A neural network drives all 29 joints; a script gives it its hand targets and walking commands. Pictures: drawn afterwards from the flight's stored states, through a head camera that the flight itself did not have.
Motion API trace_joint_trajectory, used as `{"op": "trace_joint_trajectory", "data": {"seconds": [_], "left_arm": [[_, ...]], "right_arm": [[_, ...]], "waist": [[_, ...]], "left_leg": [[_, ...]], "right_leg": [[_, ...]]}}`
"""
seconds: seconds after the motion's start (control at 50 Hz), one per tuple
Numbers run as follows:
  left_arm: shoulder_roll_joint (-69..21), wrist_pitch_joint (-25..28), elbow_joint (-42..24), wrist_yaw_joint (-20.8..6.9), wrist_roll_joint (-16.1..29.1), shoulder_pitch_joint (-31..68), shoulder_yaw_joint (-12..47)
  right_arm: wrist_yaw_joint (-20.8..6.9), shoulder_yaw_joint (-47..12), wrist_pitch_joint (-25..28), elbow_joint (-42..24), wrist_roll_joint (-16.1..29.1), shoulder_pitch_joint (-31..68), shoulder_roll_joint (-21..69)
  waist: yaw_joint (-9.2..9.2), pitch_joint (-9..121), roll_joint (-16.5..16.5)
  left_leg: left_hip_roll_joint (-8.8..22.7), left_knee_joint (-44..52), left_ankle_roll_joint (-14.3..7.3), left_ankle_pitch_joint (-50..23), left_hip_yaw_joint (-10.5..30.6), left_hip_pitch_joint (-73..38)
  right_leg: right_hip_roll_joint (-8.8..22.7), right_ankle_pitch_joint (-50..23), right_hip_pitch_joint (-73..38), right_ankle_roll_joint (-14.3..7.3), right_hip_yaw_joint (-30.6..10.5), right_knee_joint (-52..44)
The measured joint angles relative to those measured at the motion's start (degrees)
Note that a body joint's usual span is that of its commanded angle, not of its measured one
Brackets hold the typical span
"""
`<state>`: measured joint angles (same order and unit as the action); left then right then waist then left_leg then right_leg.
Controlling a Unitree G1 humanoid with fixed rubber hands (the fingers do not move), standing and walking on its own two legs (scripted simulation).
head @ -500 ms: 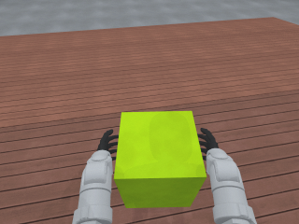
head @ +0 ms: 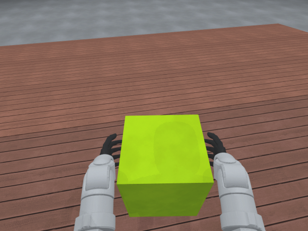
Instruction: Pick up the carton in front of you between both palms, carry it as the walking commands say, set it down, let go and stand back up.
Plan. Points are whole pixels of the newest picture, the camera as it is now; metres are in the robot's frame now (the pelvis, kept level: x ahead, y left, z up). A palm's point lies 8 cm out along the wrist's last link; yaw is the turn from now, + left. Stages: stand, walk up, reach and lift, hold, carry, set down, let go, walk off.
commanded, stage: hold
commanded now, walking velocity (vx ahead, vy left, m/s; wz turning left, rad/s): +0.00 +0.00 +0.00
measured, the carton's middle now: (162, 167) +0.30 +0.00 -0.03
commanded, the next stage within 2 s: carry in 0.44 s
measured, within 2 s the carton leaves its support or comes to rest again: neither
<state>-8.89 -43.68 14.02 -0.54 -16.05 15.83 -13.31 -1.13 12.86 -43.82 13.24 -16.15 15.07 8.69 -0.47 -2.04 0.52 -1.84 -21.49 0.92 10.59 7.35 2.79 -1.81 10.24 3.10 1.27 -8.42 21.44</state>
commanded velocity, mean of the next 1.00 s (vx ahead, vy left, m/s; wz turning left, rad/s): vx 0.30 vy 0.00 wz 0.00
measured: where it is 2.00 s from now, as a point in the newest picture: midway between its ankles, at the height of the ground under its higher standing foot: (156, 164)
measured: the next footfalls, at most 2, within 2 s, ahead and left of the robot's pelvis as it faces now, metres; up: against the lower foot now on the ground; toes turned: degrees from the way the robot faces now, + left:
right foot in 1.04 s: +0.34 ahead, -0.09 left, +0.00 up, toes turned -10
left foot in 1.50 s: +0.69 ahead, +0.12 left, +0.00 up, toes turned +12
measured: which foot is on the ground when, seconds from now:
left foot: down 0.00-1.00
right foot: down 0.00-0.82, up 0.84-1.00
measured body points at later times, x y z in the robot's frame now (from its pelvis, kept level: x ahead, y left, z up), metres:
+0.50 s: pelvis +0.01 +0.00 +0.00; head -0.03 +0.01 +0.45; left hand +0.31 +0.15 +0.04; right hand +0.31 -0.15 +0.05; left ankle +0.02 +0.13 -0.74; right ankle +0.03 -0.14 -0.74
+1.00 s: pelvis +0.20 +0.00 -0.01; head +0.19 +0.00 +0.44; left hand +0.46 +0.13 +0.07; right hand +0.43 -0.17 +0.07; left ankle +0.06 +0.11 -0.74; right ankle +0.24 -0.09 -0.73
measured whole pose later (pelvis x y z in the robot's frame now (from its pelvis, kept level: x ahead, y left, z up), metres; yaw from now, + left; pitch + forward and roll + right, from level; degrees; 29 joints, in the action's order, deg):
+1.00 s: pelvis +0.20 +0.00 -0.01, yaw -2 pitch +6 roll -3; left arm -7.5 -64.0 -27.3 8.3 -0.6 -1.9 -2.5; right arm 8.7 2.8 -64.6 -29.3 -1.4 -3.5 7.6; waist -2.5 9.4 -3.4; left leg 4.3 -22.7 0.5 24.3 -5.7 4.5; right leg -0.5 18.6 28.1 -0.2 11.3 36.1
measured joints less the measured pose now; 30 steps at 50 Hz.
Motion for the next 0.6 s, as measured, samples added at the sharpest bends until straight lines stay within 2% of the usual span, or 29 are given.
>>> {"op": "trace_joint_trajectory", "data": {"seconds": [0.14, 0.42, 0.54, 0.6], "left_arm": [[-0.56, 0.60, 2.11, -0.22, -1.13, 2.13, -2.01], [-0.42, 0.31, 1.53, -0.25, -1.07, 1.62, -1.61], [0.44, -2.11, -5.46, 0.74, 1.63, -1.80, 1.90], [0.75, -3.91, -10.24, 1.18, 3.06, -3.28, 2.76]], "right_arm": [[-0.28, 2.39, 0.45, 2.31, -0.84, 2.52, 0.63], [-0.31, 1.70, 0.70, 2.19, -0.74, 1.81, 0.46], [1.03, -1.78, -1.93, -4.59, 2.31, -1.19, -0.27], [1.86, -3.37, -3.67, -8.46, 3.80, -1.89, -0.39]], "waist": [[0.51, -0.23, -0.03], [0.45, 0.51, -0.03], [0.29, 6.04, -0.02], [0.61, 8.03, 0.18]], "left_leg": [[0.07, -0.98, 0.06, 0.11, -0.27, 0.58], [0.12, -0.21, -0.09, 0.31, -0.19, 0.22], [1.58, -7.01, -0.09, 8.11, -3.32, 8.37], [2.14, -7.95, -0.21, 5.84, -4.94, 10.61]], "right_leg": [[-0.18, 0.06, 0.69, 0.03, -0.09, 1.06], [0.02, 0.02, -0.06, 0.01, 0.31, -0.39], [1.09, 7.38, 7.93, -0.06, 2.96, 5.72], [2.06, 9.92, 11.61, -0.67, 4.35, 9.56]]}}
